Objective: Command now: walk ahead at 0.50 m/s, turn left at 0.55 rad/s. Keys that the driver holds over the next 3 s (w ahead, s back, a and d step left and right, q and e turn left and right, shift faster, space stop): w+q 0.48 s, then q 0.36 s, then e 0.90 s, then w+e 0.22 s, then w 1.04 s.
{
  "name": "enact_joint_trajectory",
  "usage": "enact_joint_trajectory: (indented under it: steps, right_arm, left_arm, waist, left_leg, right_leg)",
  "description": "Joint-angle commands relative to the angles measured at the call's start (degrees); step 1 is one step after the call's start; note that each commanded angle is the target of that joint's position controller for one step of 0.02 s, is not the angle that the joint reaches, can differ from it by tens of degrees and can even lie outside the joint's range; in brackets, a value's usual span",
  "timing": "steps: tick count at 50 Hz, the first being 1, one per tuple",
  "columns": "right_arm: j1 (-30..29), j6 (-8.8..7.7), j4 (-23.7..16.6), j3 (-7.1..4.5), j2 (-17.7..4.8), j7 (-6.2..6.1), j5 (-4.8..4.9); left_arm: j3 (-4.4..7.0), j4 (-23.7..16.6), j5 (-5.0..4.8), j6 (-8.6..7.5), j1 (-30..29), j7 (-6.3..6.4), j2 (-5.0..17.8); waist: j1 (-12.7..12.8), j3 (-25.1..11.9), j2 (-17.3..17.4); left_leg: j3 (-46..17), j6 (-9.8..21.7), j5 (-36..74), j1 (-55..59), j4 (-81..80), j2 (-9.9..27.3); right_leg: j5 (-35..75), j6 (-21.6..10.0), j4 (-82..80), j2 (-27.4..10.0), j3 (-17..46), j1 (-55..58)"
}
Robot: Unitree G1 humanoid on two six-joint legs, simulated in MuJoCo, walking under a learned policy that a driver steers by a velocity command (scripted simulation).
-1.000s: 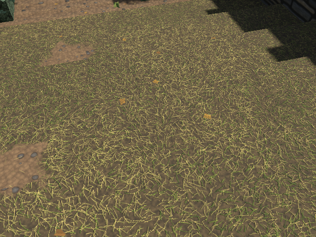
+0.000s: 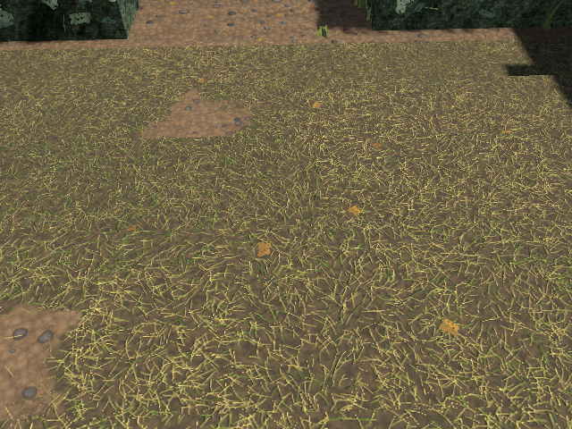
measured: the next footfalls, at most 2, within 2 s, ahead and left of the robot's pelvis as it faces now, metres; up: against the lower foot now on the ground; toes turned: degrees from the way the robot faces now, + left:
left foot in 0.28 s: +0.28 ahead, +0.17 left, +0.00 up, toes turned +12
right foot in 0.64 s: +0.49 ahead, +0.03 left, +0.00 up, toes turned +23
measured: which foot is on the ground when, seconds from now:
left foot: up 0.00-0.26, down 0.28-0.62, up 0.64-0.92, down 0.94-1.00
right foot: down 0.00-0.30, up 0.32-0.62, down 0.64-1.00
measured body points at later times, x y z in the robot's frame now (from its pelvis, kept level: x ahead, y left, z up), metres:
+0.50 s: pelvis +0.26 +0.09 +0.00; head +0.27 +0.09 +0.45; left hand +0.34 +0.36 -0.11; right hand +0.26 -0.15 -0.15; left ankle +0.24 +0.16 -0.73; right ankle +0.34 -0.06 -0.66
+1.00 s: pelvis +0.39 +0.16 -0.01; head +0.41 +0.19 +0.44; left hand +0.32 +0.43 -0.14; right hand +0.68 +0.08 -0.09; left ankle +0.38 +0.27 -0.74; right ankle +0.46 +0.02 -0.73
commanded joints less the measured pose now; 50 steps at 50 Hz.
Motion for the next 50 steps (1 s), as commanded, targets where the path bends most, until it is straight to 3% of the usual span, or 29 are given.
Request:
enact_joint_trajectory:
  steps: [1,4,10,14,15,16,17,18,20,22,26,28,30,31,32,33,34,35,36,37,38,40,42,45,46,47,48,49,50]
  right_arm:
    - [2.02,0.62,-2.12,1.12,2.48,0.72,0.61]
    - [-3.74,0.52,-4.27,0.24,0.22,1.05,0.70]
    - [-12.73,1.00,-8.28,0.03,0.02,0.66,-0.02]
    - [-0.63,-0.64,-4.71,-2.64,-4.20,-1.67,1.04]
    - [11.58,-1.19,-0.87,-4.68,-7.65,-3.48,0.27]
    - [26.68,-1.09,4.52,-5.04,-11.86,-4.53,-0.68]
    - [38.34,-1.11,9.36,-5.76,-12.27,-4.25,-2.02]
    - [31.19,-2.90,9.08,-6.74,-12.63,-4.09,-1.76]
    - [15.62,-3.95,6.81,-3.12,-1.19,-2.42,1.16]
    - [10.80,-4.09,5.14,-1.06,2.60,-1.03,1.65]
    - [7.53,-4.57,2.46,-1.80,-3.65,0.34,0.25]
    - [12.90,-3.62,2.48,-3.07,-6.94,0.69,-1.39]
    - [6.37,-3.91,-2.31,-3.50,-7.47,0.45,-4.23]
    - [-1.55,-4.62,-6.56,-3.76,-7.68,0.28,-3.37]
    - [-9.36,-5.83,-10.32,-4.00,-7.65,0.88,-1.33]
    - [3.29,-6.81,-8.29,-1.18,3.27,2.03,0.62]
    - [15.65,-5.62,-5.56,-0.63,6.28,1.45,1.72]
    - [19.90,-3.41,-3.49,-1.97,2.29,-0.50,0.42]
    - [18.26,-1.16,-5.82,-2.37,-0.69,-2.49,-1.31]
    - [14.43,0.35,-7.46,-2.72,-2.54,-4.17,-3.91]
    - [12.02,0.42,-8.74,-1.56,1.00,-4.67,-5.30]
    - [10.34,-0.03,-10.60,0.14,3.88,-2.44,-3.03]
    - [7.21,-0.45,-11.62,0.30,2.14,0.54,-1.23]
    - [7.57,-1.39,-12.30,-1.29,-2.73,1.19,1.69]
    - [14.06,-1.60,-9.29,-1.96,-3.51,1.44,3.20]
    - [18.24,-1.77,-8.55,-3.55,-7.59,0.90,3.22]
    - [12.84,-2.36,-13.56,-4.26,-15.00,0.62,3.78]
    - [8.51,-2.18,-15.31,-4.08,-12.08,0.81,1.36]
    - [3.82,-1.71,-15.00,-3.61,-10.94,0.67,1.83]
  left_arm:
    - [1.17,-2.03,0.56,-0.72,-0.13,0.13,5.97]
    - [0.88,-1.30,0.24,-1.11,1.10,0.95,5.83]
    - [3.31,1.92,-0.91,0.28,6.32,2.66,9.65]
    - [5.36,1.21,-0.15,2.13,2.96,2.22,13.40]
    - [4.18,0.87,1.75,1.69,2.30,0.79,10.24]
    - [1.58,-3.93,2.17,0.77,-0.35,-1.90,3.73]
    - [2.72,-8.50,-2.80,0.60,-14.41,-4.50,7.36]
    - [2.31,-10.79,-3.51,-0.12,-21.61,-4.34,6.00]
    - [3.65,-11.05,-1.17,0.06,-18.42,-0.36,8.68]
    - [2.26,-10.99,-0.80,1.65,-14.19,1.48,2.82]
    - [2.21,-15.83,-3.21,1.94,-23.47,1.82,6.07]
    - [1.47,-16.88,-3.99,1.44,-24.39,1.15,4.17]
    - [2.93,-13.43,-2.61,0.09,-8.82,1.43,7.62]
    - [4.83,-10.78,-2.26,-0.49,5.24,2.48,11.46]
    - [6.28,-7.84,-1.69,-1.23,20.39,3.82,15.33]
    - [6.23,-8.64,-3.53,-2.44,17.66,4.19,19.65]
    - [4.71,-13.09,-1.63,-2.66,3.42,2.50,17.83]
    - [4.57,-14.94,-1.52,-2.78,-7.46,1.27,14.89]
    - [3.72,-18.65,-4.04,-2.59,-18.29,0.38,11.00]
    - [1.62,-21.74,-5.98,-2.01,-27.33,0.39,5.13]
    - [2.05,-22.12,-5.55,-1.84,-29.04,1.58,5.74]
    - [3.91,-20.55,-4.07,-2.06,-26.28,4.35,10.96]
    - [4.98,-18.28,-4.25,-2.11,-21.77,6.22,14.93]
    - [4.72,-18.38,-4.61,-1.04,-25.17,3.08,16.13]
    - [2.71,-18.57,-4.99,-0.47,-30.75,0.01,12.48]
    - [1.29,-16.83,-4.56,-0.32,-24.71,-2.89,7.60]
    - [1.11,-15.09,-6.06,-0.51,-9.20,-3.56,4.26]
    - [2.64,-15.05,-7.17,-0.72,-10.31,-2.03,9.63]
    - [2.77,-15.20,-6.59,0.08,-13.23,-1.48,10.86]
  waist:
    - [-3.54,5.95,-5.09]
    - [-2.20,6.51,-6.19]
    - [-0.22,8.46,-9.20]
    - [-6.95,2.36,-11.55]
    - [-10.25,-5.71,-9.13]
    - [-12.62,-16.97,2.73]
    - [-19.35,-14.63,-2.13]
    - [-17.55,-2.14,-5.24]
    - [-7.81,0.74,-1.49]
    - [-1.86,4.27,-0.59]
    - [-0.90,4.65,-2.26]
    - [-1.79,1.82,1.42]
    - [6.07,-0.78,-0.15]
    - [14.05,-3.00,-3.74]
    - [21.48,-4.12,-6.78]
    - [12.52,-12.89,-15.38]
    - [0.85,-10.00,-13.62]
    - [-3.22,-3.10,-6.14]
    - [-4.94,-2.01,-11.13]
    - [-7.10,-3.27,-6.09]
    - [-6.95,-2.69,-6.57]
    - [-5.66,-2.62,-3.53]
    - [-3.06,-1.34,-4.46]
    - [-5.88,-2.69,-6.51]
    - [-10.17,-3.87,-5.86]
    - [-9.36,-6.46,-0.69]
    - [-1.49,-14.75,9.49]
    - [-3.46,-11.67,2.79]
    - [-1.85,-9.68,1.38]
  left_leg:
    - [-0.55,-0.08,6.35,-2.43,-3.26,0.85]
    - [1.55,0.70,6.24,0.54,-3.35,-0.22]
    - [7.68,0.96,-12.48,1.41,-12.44,-3.53]
    - [12.05,2.73,-8.20,26.41,-18.99,-10.80]
    - [6.39,7.64,1.79,51.12,-11.46,-9.71]
    - [-18.01,17.03,6.03,77.21,-19.84,2.87]
    - [-32.24,16.99,2.95,81.17,-30.98,9.27]
    - [-28.79,14.40,-3.38,69.79,-33.14,9.63]
    - [-21.95,15.78,-6.49,45.16,-35.52,5.81]
    - [-19.63,15.68,-4.84,27.49,-39.92,5.01]
    - [-9.49,10.32,2.02,11.99,-41.31,-2.87]
    - [-8.35,9.00,10.72,9.44,-35.46,-5.78]
    - [-8.74,6.21,17.62,-1.79,-22.52,-7.28]
    - [-11.18,4.58,28.23,-8.23,-13.64,-9.12]
    - [-12.08,2.67,31.83,-8.45,0.21,-10.24]
    - [-7.47,-3.29,-17.27,-2.64,21.60,-14.73]
    - [-4.33,-3.49,-43.48,-6.54,35.00,-13.35]
    - [-4.56,-3.68,-40.39,-4.64,40.37,-8.91]
    - [-3.66,-5.06,-38.33,-5.43,39.24,-4.26]
    - [-4.56,-7.00,-36.22,0.10,32.14,-1.00]
    - [-1.70,-8.74,-32.82,5.82,29.79,-0.41]
    - [3.64,-9.82,-26.95,12.94,20.14,0.60]
    - [7.84,-9.28,-19.69,19.26,4.66,0.51]
    - [7.04,-6.97,-10.42,29.83,-13.48,-2.52]
    - [7.21,-5.76,-1.18,41.42,-21.50,-4.01]
    - [5.42,-1.25,22.11,53.23,-22.66,-1.16]
    - [-11.69,13.35,47.55,56.77,-24.03,15.32]
    - [-12.98,16.04,43.61,48.11,-23.90,17.02]
    - [-6.88,11.23,30.48,38.98,-24.15,12.73]
  right_leg:
    - [44.36,-8.11,-10.92,-19.66,7.60,1.13]
    - [40.20,-5.72,-10.83,-18.23,3.74,1.95]
    - [56.07,-6.27,-8.19,-20.19,-0.15,16.86]
    - [71.86,-5.14,10.39,-18.85,-3.12,9.01]
    - [57.80,-1.39,25.22,-16.46,-1.59,-10.29]
    - [0.43,3.43,39.88,-6.32,3.01,-32.95]
    - [-16.15,2.63,52.55,-0.02,14.51,-45.62]
    - [-13.02,0.68,51.37,-3.97,21.91,-52.07]
    - [-6.61,-0.58,49.30,-7.47,24.45,-37.12]
    - [-5.40,-1.00,46.09,-7.56,24.22,-27.08]
    - [7.01,2.10,22.79,-2.90,18.00,-13.69]
    - [19.38,3.81,20.85,2.09,14.70,-5.93]
    - [28.98,4.97,30.84,3.97,15.36,10.38]
    - [22.53,4.36,29.02,4.03,16.81,20.26]
    - [20.80,1.20,22.03,1.95,17.42,23.53]
    - [54.35,-15.92,11.06,-18.61,34.86,24.93]
    - [74.60,-28.12,4.51,-30.08,51.31,13.76]
    - [70.77,-26.23,4.11,-28.76,46.07,1.48]
    - [45.99,-24.09,-1.34,-29.32,46.26,-8.30]
    - [30.46,-19.99,-5.90,-25.41,42.44,-14.68]
    - [29.86,-17.01,-6.24,-21.12,35.62,-18.68]
    - [30.18,-12.24,-6.13,-13.82,22.69,-22.56]
    - [25.40,-8.19,-5.19,-9.58,15.23,-23.38]
    - [26.89,-6.17,0.95,-11.81,18.95,-21.97]
    - [22.84,-2.84,5.98,-9.92,17.54,-27.14]
    - [16.65,2.81,10.91,-6.07,12.97,-31.67]
    - [-16.55,7.53,19.27,-4.47,15.23,-30.63]
    - [-20.98,9.29,22.10,-4.37,17.51,-29.46]
    - [-16.16,9.58,21.71,-5.18,15.98,-23.28]
Over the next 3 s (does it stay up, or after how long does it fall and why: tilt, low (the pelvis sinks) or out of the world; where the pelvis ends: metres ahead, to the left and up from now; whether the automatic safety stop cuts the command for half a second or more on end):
stays up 0.92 0.07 -0.20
